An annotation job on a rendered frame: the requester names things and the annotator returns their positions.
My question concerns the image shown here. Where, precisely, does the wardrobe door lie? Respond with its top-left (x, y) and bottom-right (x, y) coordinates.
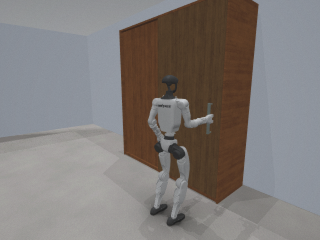
top-left (157, 0), bottom-right (228, 199)
top-left (122, 20), bottom-right (158, 167)

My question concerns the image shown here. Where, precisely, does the robot left hand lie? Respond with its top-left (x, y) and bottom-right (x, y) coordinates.
top-left (157, 134), bottom-right (165, 142)

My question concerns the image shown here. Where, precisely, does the right robot upper arm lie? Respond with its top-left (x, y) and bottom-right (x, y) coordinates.
top-left (176, 98), bottom-right (193, 128)

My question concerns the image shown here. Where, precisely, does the robot left forearm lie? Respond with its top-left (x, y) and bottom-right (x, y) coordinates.
top-left (148, 124), bottom-right (162, 138)

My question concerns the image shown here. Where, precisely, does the right robot shin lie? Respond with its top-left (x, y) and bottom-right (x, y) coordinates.
top-left (171, 180), bottom-right (188, 219)

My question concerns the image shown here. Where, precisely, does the robot right hand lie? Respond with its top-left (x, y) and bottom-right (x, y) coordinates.
top-left (206, 114), bottom-right (214, 124)

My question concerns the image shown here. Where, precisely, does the handle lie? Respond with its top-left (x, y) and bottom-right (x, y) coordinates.
top-left (206, 103), bottom-right (213, 134)

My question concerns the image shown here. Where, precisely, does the left robot shin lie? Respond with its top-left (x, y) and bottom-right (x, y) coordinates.
top-left (154, 171), bottom-right (169, 209)

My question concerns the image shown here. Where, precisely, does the left robot upper arm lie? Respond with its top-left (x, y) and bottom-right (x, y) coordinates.
top-left (147, 98), bottom-right (160, 126)

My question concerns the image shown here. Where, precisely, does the robot shin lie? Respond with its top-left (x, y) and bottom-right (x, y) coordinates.
top-left (154, 171), bottom-right (169, 209)
top-left (171, 180), bottom-right (188, 219)

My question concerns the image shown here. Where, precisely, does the robot right forearm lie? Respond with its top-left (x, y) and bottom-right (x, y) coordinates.
top-left (190, 117), bottom-right (208, 128)

